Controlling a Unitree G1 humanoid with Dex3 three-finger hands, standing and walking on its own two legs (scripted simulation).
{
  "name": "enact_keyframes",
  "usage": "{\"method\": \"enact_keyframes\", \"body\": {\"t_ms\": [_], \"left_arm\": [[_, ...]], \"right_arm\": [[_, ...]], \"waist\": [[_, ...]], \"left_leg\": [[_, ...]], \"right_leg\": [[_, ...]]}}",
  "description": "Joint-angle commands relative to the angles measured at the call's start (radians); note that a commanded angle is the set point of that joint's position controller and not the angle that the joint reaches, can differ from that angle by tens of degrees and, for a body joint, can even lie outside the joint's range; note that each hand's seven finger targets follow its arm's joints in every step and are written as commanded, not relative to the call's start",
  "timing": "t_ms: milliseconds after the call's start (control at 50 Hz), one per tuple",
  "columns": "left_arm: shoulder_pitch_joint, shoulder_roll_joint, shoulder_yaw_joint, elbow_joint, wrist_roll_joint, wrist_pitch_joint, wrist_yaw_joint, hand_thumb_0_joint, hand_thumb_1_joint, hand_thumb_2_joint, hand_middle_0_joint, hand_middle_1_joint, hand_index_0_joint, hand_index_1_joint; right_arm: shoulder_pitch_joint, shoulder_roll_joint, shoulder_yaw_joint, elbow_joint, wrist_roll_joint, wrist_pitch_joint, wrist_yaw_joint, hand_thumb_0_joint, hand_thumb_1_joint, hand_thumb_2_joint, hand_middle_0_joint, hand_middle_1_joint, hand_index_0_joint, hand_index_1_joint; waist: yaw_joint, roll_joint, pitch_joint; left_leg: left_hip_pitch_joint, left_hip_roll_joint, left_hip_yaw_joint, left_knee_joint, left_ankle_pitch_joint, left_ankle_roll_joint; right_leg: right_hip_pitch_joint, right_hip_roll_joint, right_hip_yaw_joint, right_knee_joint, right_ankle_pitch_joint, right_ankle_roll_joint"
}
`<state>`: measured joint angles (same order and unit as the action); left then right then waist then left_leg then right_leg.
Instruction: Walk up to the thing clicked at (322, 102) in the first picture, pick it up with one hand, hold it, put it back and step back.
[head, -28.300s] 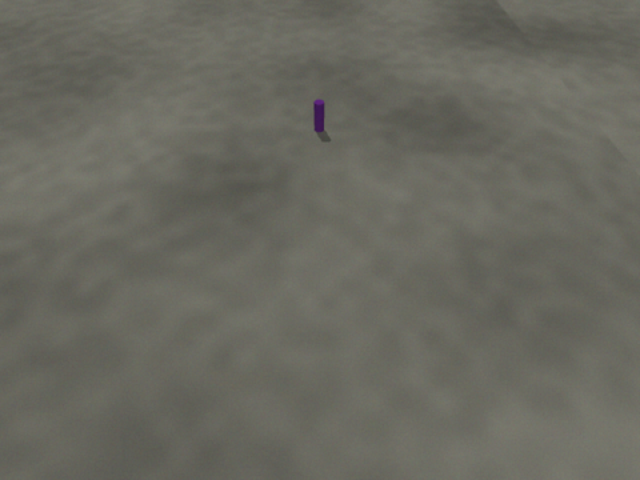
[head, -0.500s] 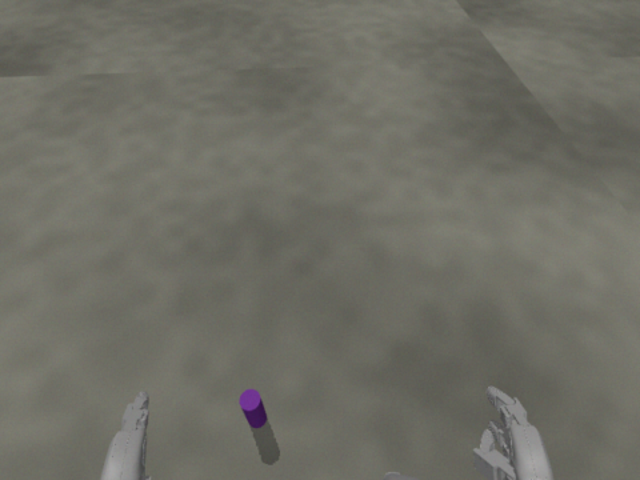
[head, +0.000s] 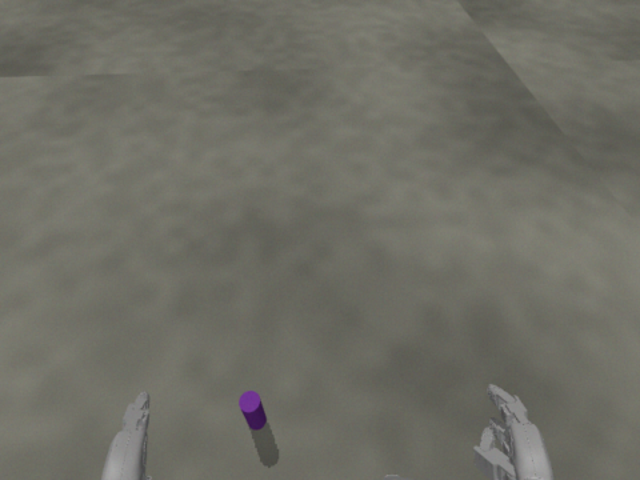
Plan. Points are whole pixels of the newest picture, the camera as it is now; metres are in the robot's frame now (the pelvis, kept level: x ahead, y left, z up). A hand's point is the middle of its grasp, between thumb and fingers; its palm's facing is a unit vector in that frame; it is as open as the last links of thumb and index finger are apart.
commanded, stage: home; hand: left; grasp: from the side
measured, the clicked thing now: (253, 411) +0.40 +0.18 -0.64
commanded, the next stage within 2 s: stand in 0.36 s
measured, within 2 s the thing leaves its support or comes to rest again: neither
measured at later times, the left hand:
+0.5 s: hand (175, 468) +0.16 +0.19 -0.06, palm faces +0.11 -0.95 -0.28, open 17.5 cm
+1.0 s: hand out of the picture +0.11 +0.23 -0.11, palm faces -0.01 -0.94 -0.34, open 8.1 cm
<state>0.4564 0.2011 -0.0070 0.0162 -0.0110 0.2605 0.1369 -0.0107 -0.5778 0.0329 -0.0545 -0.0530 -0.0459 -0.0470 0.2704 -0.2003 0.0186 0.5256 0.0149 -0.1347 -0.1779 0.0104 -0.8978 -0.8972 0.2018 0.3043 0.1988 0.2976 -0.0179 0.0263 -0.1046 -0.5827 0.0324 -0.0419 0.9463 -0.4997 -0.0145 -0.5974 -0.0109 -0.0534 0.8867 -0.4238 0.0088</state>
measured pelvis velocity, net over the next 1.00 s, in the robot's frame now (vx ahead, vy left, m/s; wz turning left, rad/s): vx -0.01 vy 0.00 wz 0.01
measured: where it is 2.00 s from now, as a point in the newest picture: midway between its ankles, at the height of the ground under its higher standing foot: outside the picture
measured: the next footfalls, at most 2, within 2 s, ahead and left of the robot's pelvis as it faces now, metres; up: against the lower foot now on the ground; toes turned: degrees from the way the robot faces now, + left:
none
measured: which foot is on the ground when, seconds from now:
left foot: down 0.00-1.00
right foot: down 0.00-1.00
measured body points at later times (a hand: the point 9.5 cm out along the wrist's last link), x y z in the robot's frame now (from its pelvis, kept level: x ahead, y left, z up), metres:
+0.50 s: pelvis +0.00 +0.00 +0.00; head +0.02 +0.01 +0.45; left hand +0.16 +0.24 -0.04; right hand +0.16 -0.23 -0.07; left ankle -0.01 +0.12 -0.69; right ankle +0.01 -0.13 -0.69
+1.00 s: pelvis -0.01 +0.00 +0.02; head +0.00 +0.01 +0.47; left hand +0.11 +0.28 -0.09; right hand +0.11 -0.27 -0.09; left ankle -0.01 +0.12 -0.69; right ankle +0.01 -0.13 -0.69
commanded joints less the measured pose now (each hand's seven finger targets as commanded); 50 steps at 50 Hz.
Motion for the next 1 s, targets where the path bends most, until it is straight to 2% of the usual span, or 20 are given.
{"method": "enact_keyframes", "body": {"t_ms": [0, 100, 440, 480, 500, 560, 600, 620, 640, 660, 680, 720, 740, 760, 800, 840, 880, 920, 940, 980], "left_arm": [[-0.039, 0.093, 0.046, -0.185, 0.01, -0.051, 0.011, 0.0, -0.592, 0.032, -0.045, -0.05, -0.045, -0.049], [-0.01, 0.099, 0.053, -0.176, 0.011, -0.047, 0.012, 0.0, -0.599, 0.028, -0.044, -0.049, -0.044, -0.048], [-0.028, 0.091, 0.046, -0.173, 0.011, -0.047, 0.013, 0.0, -0.553, 0.055, -0.049, -0.056, -0.049, -0.056], [-0.022, 0.095, 0.051, -0.176, 0.012, -0.048, 0.012, 0.0, -0.393, 0.215, -0.2, -0.216, -0.2, -0.216], [-0.041, 0.095, 0.048, -0.183, 0.012, -0.047, 0.012, 0.0, -0.313, 0.295, -0.2, -0.296, -0.2, -0.296], [-0.018, 0.097, 0.053, -0.177, 0.013, -0.048, 0.013, 0.0, -0.073, 0.535, -0.2, -0.3, -0.2, -0.301], [-0.054, 0.086, 0.032, -0.189, 0.01, -0.051, 0.011, 0.0, 0.087, 0.695, -0.2, -0.3, -0.2, -0.301], [-0.037, 0.099, 0.055, -0.195, 0.011, -0.052, 0.013, 0.0, 0.167, 0.775, -0.2, -0.3, -0.2, -0.301], [-0.036, 0.098, 0.047, -0.184, 0.012, -0.051, 0.014, 0.0, 0.247, 0.855, -0.2, -0.3, -0.2, -0.301], [-0.011, 0.099, 0.054, -0.18, 0.014, -0.052, 0.013, 0.0, 0.327, 0.9, -0.2, -0.3, -0.2, -0.301], [-0.027, 0.099, 0.051, -0.177, 0.012, -0.054, 0.012, 0.0, 0.407, 0.9, -0.2, -0.3, -0.2, -0.301], [-0.047, 0.097, 0.044, -0.197, 0.012, -0.055, 0.012, 0.0, 0.567, 0.9, -0.2, -0.3, -0.2, -0.301], [-0.197, 0.23, 0.094, 0.154, 0.1, -0.164, -0.039, 0.0, 0.647, 0.9, -0.2, -0.3, -0.2, -0.301], [-0.155, 0.239, 0.099, 0.253, 0.114, -0.209, -0.065, 0.0, 0.727, 0.9, -0.2, -0.3, -0.2, -0.301], [-0.156, 0.261, 0.087, 0.335, 0.09, -0.257, -0.092, 0.0, 0.887, 0.9, -0.2, -0.3, -0.2, -0.301], [-0.209, 0.252, 0.079, 0.413, 0.07, -0.275, -0.106, 0.0, 0.9, 0.9, -0.2, -0.3, -0.2, -0.301], [-0.232, 0.259, 0.077, 0.494, 0.06, -0.284, -0.108, 0.0, 0.9, 0.9, -0.2, -0.3, -0.2, -0.301], [-0.26, 0.269, 0.077, 0.567, 0.058, -0.29, -0.106, 0.0, 0.9, 0.9, -0.2, -0.3, -0.2, -0.301], [-0.272, 0.268, 0.077, 0.601, 0.057, -0.293, -0.106, 0.0, 0.9, 0.9, -0.2, -0.3, -0.2, -0.301], [-0.286, 0.27, 0.077, 0.658, 0.054, -0.294, -0.106, 0.0, 0.9, 0.9, -0.2, -0.3, -0.2, -0.301]], "right_arm": [[-0.062, -0.123, -0.044, -0.155, -0.005, -0.054, -0.007, 0.0, -0.899, -0.901, 0.2, 0.3, 0.2, 0.3], [-0.054, -0.127, -0.048, -0.159, -0.004, -0.053, -0.009, 0.0, -0.899, -0.901, 0.2, 0.3, 0.2, 0.3], [-0.056, -0.123, -0.044, -0.153, -0.005, -0.057, -0.007, 0.0, -0.899, -0.901, 0.2, 0.3, 0.2, 0.3], [-0.053, -0.124, -0.045, -0.158, -0.007, -0.059, -0.008, 0.0, -0.9, -0.9, 0.2, 0.3, 0.2, 0.3], [-0.057, -0.123, -0.043, -0.157, -0.008, -0.06, -0.009, 0.0, -0.9, -0.9, 0.2, 0.3, 0.2, 0.3], [-0.059, -0.124, -0.044, -0.163, -0.006, -0.059, -0.007, 0.0, -0.9, -0.9, 0.2, 0.3, 0.2, 0.3], [-0.066, -0.123, -0.042, -0.16, -0.007, -0.062, -0.007, 0.0, -0.9, -0.9, 0.2, 0.3, 0.2, 0.3], [-0.057, -0.122, -0.042, -0.158, -0.008, -0.065, -0.007, 0.0, -0.9, -0.9, 0.2, 0.3, 0.2, 0.3], [-0.057, -0.123, -0.043, -0.155, -0.006, -0.064, -0.007, 0.0, -0.9, -0.9, 0.2, 0.3, 0.2, 0.3], [-0.055, -0.121, -0.045, -0.164, -0.007, -0.063, -0.009, 0.0, -0.9, -0.9, 0.2, 0.3, 0.2, 0.3], [-0.058, -0.128, -0.045, -0.161, -0.005, -0.063, -0.008, 0.0, -0.9, -0.9, 0.2, 0.3, 0.2, 0.3], [-0.052, -0.123, -0.043, -0.156, -0.008, -0.065, -0.01, 0.0, -0.9, -0.9, 0.2, 0.3, 0.2, 0.3], [-0.115, -0.263, -0.08, 0.049, -0.127, 0.011, 0.05, 0.0, -0.9, -0.9, 0.2, 0.3, 0.2, 0.3], [-0.082, -0.264, -0.091, 0.083, -0.129, 0.043, 0.079, 0.0, -0.9, -0.9, 0.2, 0.3, 0.2, 0.3], [-0.079, -0.257, -0.098, 0.097, -0.101, 0.065, 0.107, 0.0, -0.9, -0.9, 0.2, 0.3, 0.2, 0.3], [-0.079, -0.238, -0.092, 0.128, -0.077, 0.071, 0.133, 0.0, -0.9, -0.9, 0.2, 0.3, 0.2, 0.3], [-0.095, -0.241, -0.098, 0.163, -0.066, 0.073, 0.147, 0.0, -0.9, -0.9, 0.2, 0.3, 0.2, 0.3], [-0.112, -0.243, -0.099, 0.199, -0.071, 0.081, 0.154, 0.0, -0.9, -0.9, 0.2, 0.3, 0.2, 0.3], [-0.107, -0.249, -0.099, 0.216, -0.074, 0.082, 0.154, 0.0, -0.9, -0.9, 0.2, 0.3, 0.2, 0.3], [-0.112, -0.257, -0.097, 0.251, -0.071, 0.088, 0.157, 0.0, -0.9, -0.9, 0.2, 0.3, 0.2, 0.3]], "waist": [[-0.005, 0.02, -0.087], [-0.001, 0.004, -0.11], [-0.003, 0.013, -0.072], [-0.004, 0.01, -0.098], [-0.006, 0.001, -0.096], [0.002, -0.003, -0.082], [-0.005, 0.012, -0.065], [0.004, 0.017, -0.087], [0.002, 0.026, -0.068], [0.005, 0.012, -0.11], [-0.001, -0.01, -0.079], [-0.004, 0.018, -0.095], [0.036, -0.05, 0.06], [0.039, -0.08, -0.036], [0.028, -0.046, -0.05], [0.028, -0.06, -0.027], [0.032, -0.057, -0.027], [0.032, -0.037, 0.021], [0.029, -0.009, 0.024], [0.034, 0.029, 0.067]], "left_leg": [[0.033, -0.028, 0.031, -0.159, 0.251, 0.015], [0.041, -0.025, 0.03, -0.154, 0.286, 0.014], [0.032, -0.024, 0.027, -0.167, 0.244, 0.012], [0.037, -0.025, 0.03, -0.16, 0.253, 0.014], [0.032, -0.024, 0.028, -0.16, 0.25, 0.015], [0.018, -0.025, 0.029, -0.169, 0.198, 0.018], [0.01, -0.026, 0.027, -0.176, 0.175, 0.017], [0.02, -0.025, 0.026, -0.174, 0.192, 0.015], [0.016, -0.023, 0.023, -0.179, 0.191, 0.014], [0.03, -0.027, 0.03, -0.163, 0.222, 0.015], [0.02, -0.025, 0.03, -0.169, 0.195, 0.018], [0.025, -0.025, 0.027, -0.167, 0.206, 0.015], [0.063, 0.017, -0.04, -0.212, 0.336, 0.051], [0.119, 0.018, -0.009, -0.174, 0.396, 0.07], [0.154, 0.01, -0.031, -0.197, 0.361, 0.084], [0.185, -0.002, -0.023, -0.241, 0.282, 0.078], [0.207, 0.0, -0.036, -0.268, 0.292, 0.074], [0.224, 0.002, -0.043, -0.315, 0.257, 0.074], [0.239, 0.013, -0.053, -0.338, 0.289, 0.074], [0.218, 0.03, -0.081, -0.418, 0.229, 0.072]], "right_leg": [[0.105, 0.023, -0.016, -0.128, 0.192, -0.017], [0.118, 0.024, -0.018, -0.12, 0.223, -0.018], [0.097, 0.024, -0.021, -0.125, 0.179, -0.018], [0.108, 0.023, -0.017, -0.126, 0.191, -0.017], [0.11, 0.024, -0.019, -0.126, 0.188, -0.017], [0.099, 0.023, -0.018, -0.135, 0.143, -0.017], [0.084, 0.023, -0.02, -0.134, 0.125, -0.016], [0.098, 0.024, -0.02, -0.128, 0.137, -0.018], [0.084, 0.025, -0.022, -0.123, 0.133, -0.019], [0.108, 0.023, -0.017, -0.128, 0.163, -0.018], [0.092, 0.023, -0.017, -0.133, 0.14, -0.016], [0.093, 0.023, -0.017, -0.124, 0.148, -0.018], [0.182, -0.054, 0.083, -0.144, 0.205, -0.08], [0.229, -0.072, 0.096, -0.146, 0.283, -0.102], [0.256, -0.086, 0.129, -0.166, 0.297, -0.109], [0.238, -0.098, 0.142, -0.204, 0.242, -0.098], [0.269, -0.1, 0.133, -0.234, 0.268, -0.086], [0.249, -0.099, 0.13, -0.272, 0.212, -0.075], [0.266, -0.095, 0.119, -0.269, 0.241, -0.067], [0.289, -0.082, 0.101, -0.297, 0.18, -0.057]]}}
